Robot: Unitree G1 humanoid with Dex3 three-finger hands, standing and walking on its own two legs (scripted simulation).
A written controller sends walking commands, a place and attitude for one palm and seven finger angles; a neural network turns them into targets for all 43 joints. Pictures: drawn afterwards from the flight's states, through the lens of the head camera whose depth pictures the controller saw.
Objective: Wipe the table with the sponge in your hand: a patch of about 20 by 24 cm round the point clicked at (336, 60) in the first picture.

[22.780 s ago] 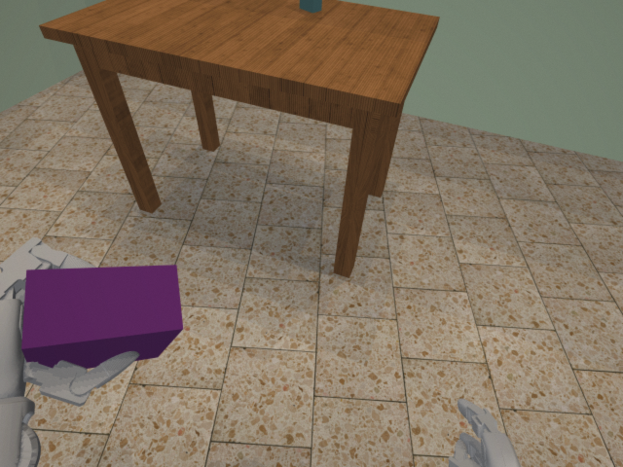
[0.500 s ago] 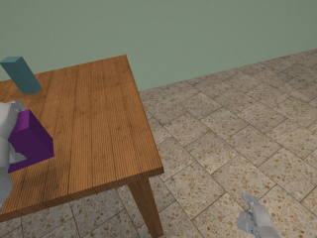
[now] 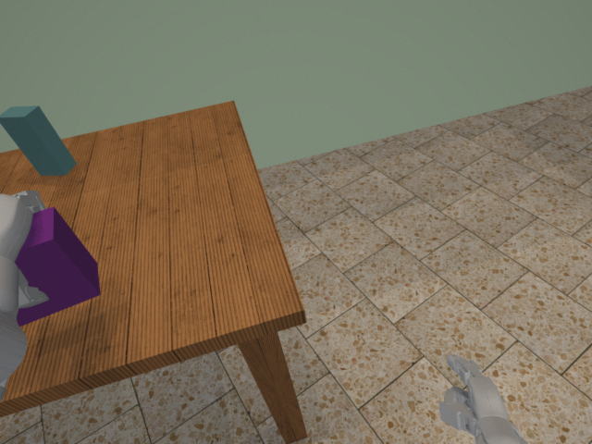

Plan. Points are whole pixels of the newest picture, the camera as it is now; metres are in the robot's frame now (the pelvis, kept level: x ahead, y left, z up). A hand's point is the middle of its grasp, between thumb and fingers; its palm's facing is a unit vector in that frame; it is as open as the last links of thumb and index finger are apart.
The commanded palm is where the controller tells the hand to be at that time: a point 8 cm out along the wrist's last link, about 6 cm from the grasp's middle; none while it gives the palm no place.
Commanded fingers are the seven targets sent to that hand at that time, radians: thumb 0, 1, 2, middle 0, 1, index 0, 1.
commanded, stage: move the sponge above the wiping area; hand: left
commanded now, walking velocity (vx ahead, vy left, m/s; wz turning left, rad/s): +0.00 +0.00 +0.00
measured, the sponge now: (33, 280) +0.23 +0.39 +0.14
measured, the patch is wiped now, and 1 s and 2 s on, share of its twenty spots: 0.00 0.00 0.05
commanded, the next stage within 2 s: lower the sponge onto the table in 0.64 s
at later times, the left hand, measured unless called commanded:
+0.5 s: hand (12, 261) +0.23 +0.38 +0.18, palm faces +0.05 +0.06 -1.00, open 10.5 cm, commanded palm +0.20 +0.37 +0.23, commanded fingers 0.00 0.10 1.30 -1.20 -1.60 -1.20 -1.60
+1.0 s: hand (18, 258) +0.24 +0.39 +0.17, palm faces +0.02 +0.04 -1.00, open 10.4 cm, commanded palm +0.21 +0.37 +0.23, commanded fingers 0.00 0.10 1.30 -1.20 -1.60 -1.20 -1.60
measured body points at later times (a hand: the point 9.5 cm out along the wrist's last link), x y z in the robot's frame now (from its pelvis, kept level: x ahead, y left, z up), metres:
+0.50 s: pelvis +0.00 +0.00 +0.00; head +0.00 -0.06 +0.45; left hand +0.23 +0.37 +0.23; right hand +0.24 -0.22 -0.10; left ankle -0.01 +0.10 -0.75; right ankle +0.02 -0.12 -0.75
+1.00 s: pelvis +0.00 +0.00 +0.00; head +0.00 -0.05 +0.45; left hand +0.23 +0.38 +0.23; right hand +0.23 -0.21 -0.10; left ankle -0.01 +0.10 -0.75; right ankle +0.02 -0.12 -0.75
